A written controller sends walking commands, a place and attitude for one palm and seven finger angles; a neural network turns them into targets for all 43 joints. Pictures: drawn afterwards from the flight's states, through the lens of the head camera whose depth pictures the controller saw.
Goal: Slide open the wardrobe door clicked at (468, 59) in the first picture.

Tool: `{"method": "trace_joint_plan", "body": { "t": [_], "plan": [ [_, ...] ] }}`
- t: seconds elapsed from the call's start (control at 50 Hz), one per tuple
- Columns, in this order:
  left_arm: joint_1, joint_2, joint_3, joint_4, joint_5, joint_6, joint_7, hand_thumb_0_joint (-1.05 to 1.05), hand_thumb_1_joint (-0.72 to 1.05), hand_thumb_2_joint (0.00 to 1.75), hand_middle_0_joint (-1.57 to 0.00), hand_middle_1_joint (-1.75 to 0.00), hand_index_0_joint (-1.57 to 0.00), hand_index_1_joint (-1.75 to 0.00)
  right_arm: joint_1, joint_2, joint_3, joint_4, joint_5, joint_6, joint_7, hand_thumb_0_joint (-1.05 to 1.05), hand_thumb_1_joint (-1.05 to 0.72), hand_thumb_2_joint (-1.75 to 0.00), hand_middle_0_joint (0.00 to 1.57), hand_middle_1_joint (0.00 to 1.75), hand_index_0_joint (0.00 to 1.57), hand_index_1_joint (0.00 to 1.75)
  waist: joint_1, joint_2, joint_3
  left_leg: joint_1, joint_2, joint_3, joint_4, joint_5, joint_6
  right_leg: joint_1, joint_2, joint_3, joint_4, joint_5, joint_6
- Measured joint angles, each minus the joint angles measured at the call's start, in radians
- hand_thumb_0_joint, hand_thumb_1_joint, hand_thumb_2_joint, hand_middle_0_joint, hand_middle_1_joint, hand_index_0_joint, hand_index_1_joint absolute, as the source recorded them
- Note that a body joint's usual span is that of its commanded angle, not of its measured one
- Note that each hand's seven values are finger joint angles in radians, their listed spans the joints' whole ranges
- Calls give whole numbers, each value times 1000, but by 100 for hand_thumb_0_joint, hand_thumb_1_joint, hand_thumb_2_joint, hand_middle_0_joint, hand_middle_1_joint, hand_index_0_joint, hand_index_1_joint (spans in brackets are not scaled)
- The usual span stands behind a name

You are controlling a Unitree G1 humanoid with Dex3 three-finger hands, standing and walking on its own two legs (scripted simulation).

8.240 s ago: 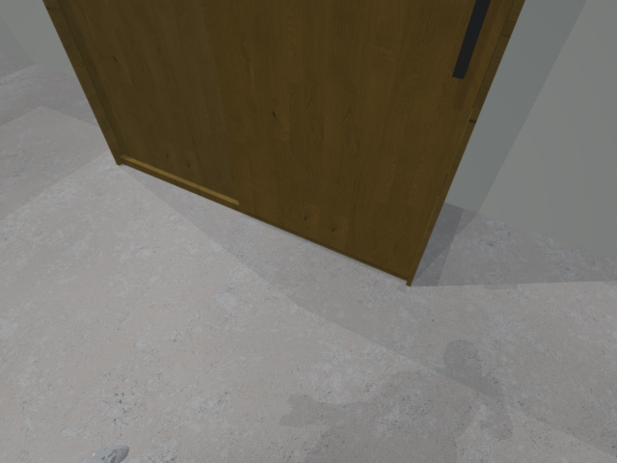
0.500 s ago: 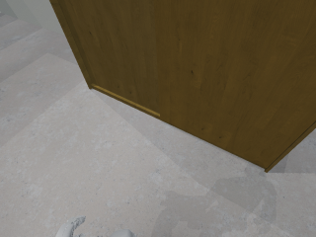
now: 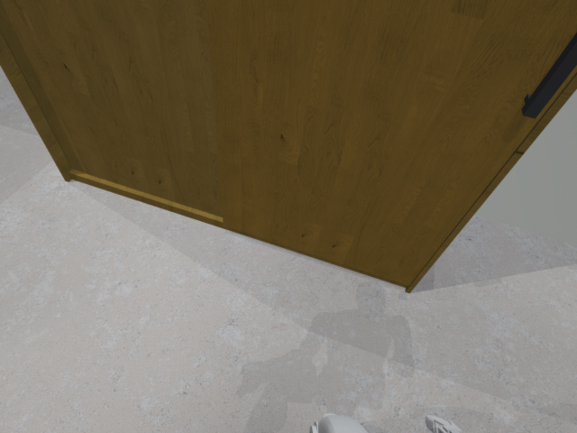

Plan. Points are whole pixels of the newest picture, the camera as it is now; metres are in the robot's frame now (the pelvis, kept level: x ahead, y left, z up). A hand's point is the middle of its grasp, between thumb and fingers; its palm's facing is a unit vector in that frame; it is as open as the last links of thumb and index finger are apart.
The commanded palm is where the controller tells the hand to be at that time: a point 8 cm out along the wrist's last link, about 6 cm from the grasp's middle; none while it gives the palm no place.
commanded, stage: turn to face it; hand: right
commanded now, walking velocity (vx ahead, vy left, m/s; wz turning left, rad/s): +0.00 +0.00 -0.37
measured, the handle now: (569, 49) +0.75 -0.43 +0.22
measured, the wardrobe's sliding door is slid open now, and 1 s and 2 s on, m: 0.00 0.00 0.00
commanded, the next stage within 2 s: take the last steps up to it in 0.24 s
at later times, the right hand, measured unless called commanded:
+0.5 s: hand out of the picture -0.05 -0.25 -0.17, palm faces +0.25 +0.94 -0.22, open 7.4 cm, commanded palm none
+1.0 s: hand out of the picture +0.02 -0.20 -0.15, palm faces +0.34 +0.92 -0.22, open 7.3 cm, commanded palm none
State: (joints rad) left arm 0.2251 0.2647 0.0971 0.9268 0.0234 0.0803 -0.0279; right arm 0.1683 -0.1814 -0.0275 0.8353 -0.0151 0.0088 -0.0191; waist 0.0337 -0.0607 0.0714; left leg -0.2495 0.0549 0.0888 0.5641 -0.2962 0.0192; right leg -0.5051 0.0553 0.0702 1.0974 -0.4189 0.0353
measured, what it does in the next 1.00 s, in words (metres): steps on the spot, turning right: right foot, then left foot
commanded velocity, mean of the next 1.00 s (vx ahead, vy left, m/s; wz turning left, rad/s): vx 0.20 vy -0.05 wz -0.17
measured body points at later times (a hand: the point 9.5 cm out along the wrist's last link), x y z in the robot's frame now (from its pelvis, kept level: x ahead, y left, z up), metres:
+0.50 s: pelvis -0.02 -0.04 +0.01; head -0.01 -0.07 +0.46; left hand +0.13 +0.17 -0.12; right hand -0.06 -0.30 -0.15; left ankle -0.01 +0.10 -0.66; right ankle -0.04 -0.13 -0.73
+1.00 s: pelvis +0.08 -0.03 +0.01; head +0.08 -0.01 +0.46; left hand +0.14 +0.20 -0.15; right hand +0.00 -0.25 -0.13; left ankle +0.08 +0.07 -0.73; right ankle +0.08 -0.20 -0.66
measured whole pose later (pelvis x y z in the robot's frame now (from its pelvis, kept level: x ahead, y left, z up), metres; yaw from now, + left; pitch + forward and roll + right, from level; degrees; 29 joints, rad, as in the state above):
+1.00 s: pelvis +0.08 -0.03 +0.01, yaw -16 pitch -1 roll -1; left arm 0.34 0.20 0.07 1.06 0.03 0.02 -0.03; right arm 0.38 -0.13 -0.04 1.07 -0.02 -0.06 -0.01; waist 0.00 -0.03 0.00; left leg -0.09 0.06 0.14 0.37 -0.25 0.01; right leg -0.53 -0.08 -0.03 1.01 -0.19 0.02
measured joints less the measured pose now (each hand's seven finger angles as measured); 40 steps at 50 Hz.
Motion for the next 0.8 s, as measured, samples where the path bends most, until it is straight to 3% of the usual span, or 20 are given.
{"method": "trace_joint_plan", "body": {
  "t": [0.06, 0.12, 0.24, 0.3, 0.34, 0.38, 0.44, 0.5, 0.6, 0.7, 0.76, 0.8],
  "plan": [
    [2, 4, 0, 8, 1, 1, -4, 0, 91, 90, -20, -30, -20, -30, 23, 7, 1, 20, -3, 1, -2, 0, -90, -90, 20, 30, 20, 30, 1, 12, 0, 23, 19, 30, -28, 10, 0, -5, -38, -30, 66, 39, 17],
    [-3, 1, -5, 22, -1, 5, -3, 0, 91, 90, -20, -30, -20, -30, 44, 7, 1, 40, -6, -2, 0, 0, -90, -90, 20, 30, 20, 30, -10, 30, 1, 34, 36, 57, -42, 14, -2, 34, -66, -44, 3, 25, 29],
    [-53, -14, -28, 38, -11, -3, 6, 0, 91, 90, -20, -30, -20, -30, 89, -14, -8, 83, -14, -4, 4, 0, -90, -90, 20, 30, 20, 30, -52, 68, 13, 19, 65, 99, -21, 7, -19, 156, -80, -85, -261, -36, 22],
    [-75, -23, -41, 26, -15, -28, 9, 0, 91, 90, -20, -30, -20, -30, 110, -36, -18, 112, -9, 5, 3, 0, -90, -90, 20, 30, 20, 30, -61, 82, 10, -4, 80, 122, 29, -14, -41, 252, -74, -116, -484, 69, 7],
    [-91, -41, -48, 23, -12, -46, 11, 0, 91, 90, -20, -30, -20, -30, 117, -59, -29, 131, -1, 22, 0, 0, -90, -90, 20, 30, 20, 30, -73, 115, 15, -44, 97, 92, 125, -96, -61, 266, -56, -128, -518, 125, -34],
    [-101, -58, -59, 20, -8, -56, 17, 0, 91, 90, -20, -30, -20, -30, 118, -74, -32, 156, 2, 45, -6, 0, -90, -90, 20, 30, 20, 30, -81, 124, 12, -92, 73, 30, 263, -203, -74, 271, -53, -130, -512, 99, -63],
    [-96, -74, -70, 20, -4, -65, 27, 0, 91, 90, -20, -30, -20, -30, 115, -78, -35, 182, 0, 54, 4, 1, -90, -90, 20, 30, 20, 30, -77, 107, -4, -143, 43, -9, 422, -195, -80, 297, -56, -111, -562, 114, -76],
    [-71, -87, -78, 26, -5, -77, 28, 0, 91, 90, -20, -30, -20, -30, 113, -74, -32, 185, -5, 42, 20, 1, -91, -90, 20, 30, 20, 30, -73, 91, -24, -165, 36, -17, 473, -146, -82, 325, -51, -96, -626, 149, -81],
    [-3, -91, -66, 43, -6, -97, 33, -1, 92, 90, -20, -30, -21, -30, 100, -52, -25, 175, -9, 24, 34, 1, -91, -90, 20, 30, 20, 30, -52, 73, -52, -167, 34, -22, 406, -111, -84, 362, -33, -80, -698, 180, -86],
    [77, -74, -59, 86, 0, -97, 33, 0, 92, 90, -20, -30, -21, -30, 66, -21, -18, 155, -9, 10, 41, 1, -91, -90, 20, 30, 20, 30, -24, 55, -61, -125, 25, -12, 215, -101, -76, 381, -19, -65, -705, 166, -79],
    [128, -68, -56, 120, -2, -90, 33, 0, 91, 90, -20, -30, -20, -30, 57, -6, -14, 137, -11, -19, 43, 1, -90, -90, 20, 30, 20, 30, -19, 45, -64, -41, 8, 2, 30, -43, -69, 366, -16, -58, -628, 110, -63],
    [155, -63, -52, 142, -7, -80, 31, 0, 91, 90, -20, -30, -20, -30, 53, 9, -12, 133, -15, -45, 36, 0, -90, -90, 20, 30, 20, 30, -24, 27, -61, -26, -2, 14, 12, -5, -24, 300, -25, -52, -458, -4, -67]
  ]
}}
